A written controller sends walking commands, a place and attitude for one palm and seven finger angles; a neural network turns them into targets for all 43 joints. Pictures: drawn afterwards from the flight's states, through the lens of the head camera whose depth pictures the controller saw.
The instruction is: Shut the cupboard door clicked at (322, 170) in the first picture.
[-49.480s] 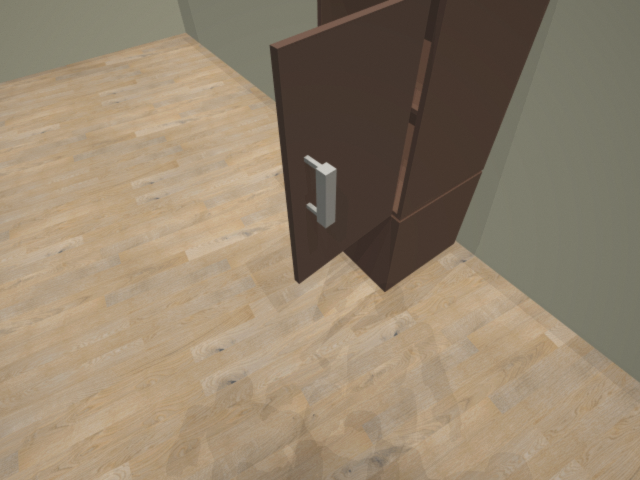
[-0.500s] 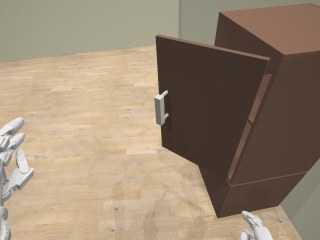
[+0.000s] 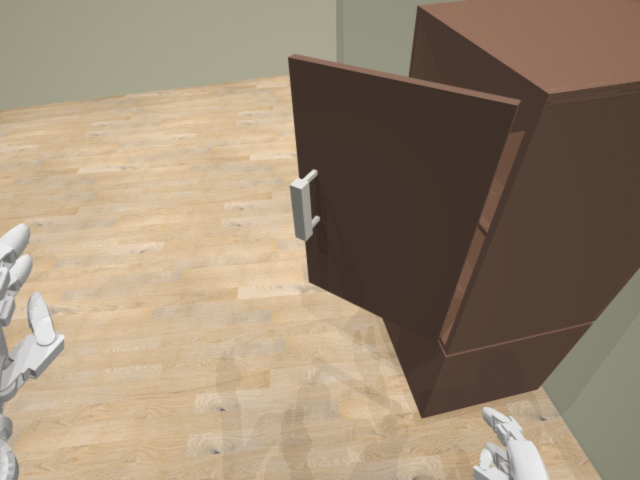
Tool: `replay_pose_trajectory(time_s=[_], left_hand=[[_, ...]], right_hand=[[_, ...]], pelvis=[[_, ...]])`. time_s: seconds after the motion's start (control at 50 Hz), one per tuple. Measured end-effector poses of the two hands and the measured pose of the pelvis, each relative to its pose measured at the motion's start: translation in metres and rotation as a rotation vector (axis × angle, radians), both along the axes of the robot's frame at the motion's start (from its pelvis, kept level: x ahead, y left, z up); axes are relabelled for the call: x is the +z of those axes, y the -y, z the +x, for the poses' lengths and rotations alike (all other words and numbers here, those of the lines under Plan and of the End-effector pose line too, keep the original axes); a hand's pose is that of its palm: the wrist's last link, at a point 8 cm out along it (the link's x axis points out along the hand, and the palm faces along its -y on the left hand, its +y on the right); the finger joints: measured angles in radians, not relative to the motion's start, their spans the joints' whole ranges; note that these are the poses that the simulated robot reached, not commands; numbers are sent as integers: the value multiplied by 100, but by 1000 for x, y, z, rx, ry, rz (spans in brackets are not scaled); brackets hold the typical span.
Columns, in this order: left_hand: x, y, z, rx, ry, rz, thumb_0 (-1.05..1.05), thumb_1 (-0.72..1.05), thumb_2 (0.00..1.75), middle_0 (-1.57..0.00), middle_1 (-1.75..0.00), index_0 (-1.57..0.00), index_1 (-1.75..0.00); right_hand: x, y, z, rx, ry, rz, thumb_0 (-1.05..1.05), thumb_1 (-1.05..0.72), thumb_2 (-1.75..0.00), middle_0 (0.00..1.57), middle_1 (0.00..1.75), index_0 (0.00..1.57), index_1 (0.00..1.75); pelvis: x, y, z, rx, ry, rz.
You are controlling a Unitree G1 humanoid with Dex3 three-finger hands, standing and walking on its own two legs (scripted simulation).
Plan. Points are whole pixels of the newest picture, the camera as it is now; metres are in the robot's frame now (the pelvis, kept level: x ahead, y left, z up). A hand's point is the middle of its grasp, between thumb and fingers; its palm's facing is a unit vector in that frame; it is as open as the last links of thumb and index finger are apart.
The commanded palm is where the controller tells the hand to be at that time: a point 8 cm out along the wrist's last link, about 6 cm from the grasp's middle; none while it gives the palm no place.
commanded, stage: step back with the hand held close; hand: left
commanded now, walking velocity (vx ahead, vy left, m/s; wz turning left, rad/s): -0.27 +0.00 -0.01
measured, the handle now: (308, 204) +0.64 +0.09 -0.04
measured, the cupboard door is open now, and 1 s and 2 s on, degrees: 45 45 45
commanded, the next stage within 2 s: stop stepping back and stand still in 1.46 s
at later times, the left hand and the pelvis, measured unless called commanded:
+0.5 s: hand (18, 382) +0.16 +0.29 +0.15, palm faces +0.43 -0.77 -0.47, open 7.4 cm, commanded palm +0.10 +0.32 +0.17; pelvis -0.05 +0.02 -0.02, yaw -1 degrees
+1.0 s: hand out of the picture +0.12 +0.29 +0.17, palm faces +0.47 -0.75 -0.47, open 7.4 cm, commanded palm +0.05 +0.32 +0.17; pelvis -0.08 +0.02 -0.02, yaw +1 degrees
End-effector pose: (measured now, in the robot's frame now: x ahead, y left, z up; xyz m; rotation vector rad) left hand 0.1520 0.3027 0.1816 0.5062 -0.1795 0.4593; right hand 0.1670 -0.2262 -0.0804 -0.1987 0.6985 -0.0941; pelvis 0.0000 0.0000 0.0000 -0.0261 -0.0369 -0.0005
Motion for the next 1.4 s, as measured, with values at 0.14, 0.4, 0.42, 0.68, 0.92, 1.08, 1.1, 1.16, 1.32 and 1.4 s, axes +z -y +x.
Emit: replay_pose_trajectory(time_s=[0.14, 0.4, 0.42, 0.68, 0.92, 1.08, 1.1, 1.16, 1.32, 1.4], left_hand=[[-8, -3, 7, -49, -57, 26, 1, 89, 90, -21, -30, -21, -30], [-4, -18, -18, -81, -3, 84, 1, 89, 90, -21, -30, -22, -30], [-6, -19, -21, -79, 4, 81, 1, 89, 90, -21, -30, -22, -30], [-9, -20, -55, -53, 123, 95, 1, 88, 90, -21, -30, -21, -30], [-2, -20, -68, -115, 163, 148, 1, 88, 90, -21, -30, -22, -30], [-2, -21, -86, -70, 145, 118, 1, 88, 90, -21, -30, -21, -30], [-3, -18, -88, -74, 140, 106, 1, 89, 90, -21, -30, -21, -30], [-6, -5, -97, -102, 125, 78, 1, 89, 90, -21, -30, -21, -30], [7, 6, -136, -125, 141, 107, 1, 88, 90, -22, -30, -22, -30], [7, -11, -153, -76, 165, 110, 1, 88, 90, -22, -30, -22, -30]], right_hand=[[-5, 11, -11, -78, -62, -43, 1, -90, -90, 20, 30, 20, 30], [3, 0, -41, -100, -40, -68, 1, -90, -90, 20, 30, 20, 30], [3, -1, -44, -96, -38, -71, 1, -90, -90, 20, 30, 20, 30], [-9, -5, -84, -50, -43, -96, 1, -90, -90, 20, 30, 20, 30], [-8, -1, -113, -75, -67, -121, 1, -90, -90, 20, 30, 20, 30], [-5, -6, -110, -26, -61, -105, 1, -90, -90, 20, 30, 20, 30], [-5, -7, -108, -17, -53, -101, 1, -90, -90, 20, 30, 20, 30], [-1, -6, -106, -1, -23, -85, 1, -90, -90, 20, 30, 20, 30], [17, 5, -125, -20, 6, -94, 1, -90, -90, 20, 30, 20, 30], [15, 7, -144, -20, -20, -146, 1, -90, -90, 20, 30, 20, 30]], pelvis=[[-3, -11, -2, -10, -42, 9], [-11, -21, -33, -23, -49, 10], [-12, -22, -36, -22, -49, 9], [-25, -20, -66, -11, -24, -2], [-25, -23, -81, 0, -40, -18], [-19, -14, -93, 1, -72, -28], [-18, -12, -97, -2, -73, -26], [-17, -6, -110, -2, -66, -26], [-11, 0, -133, 25, -66, 7], [-14, -10, -146, 46, -79, -11]])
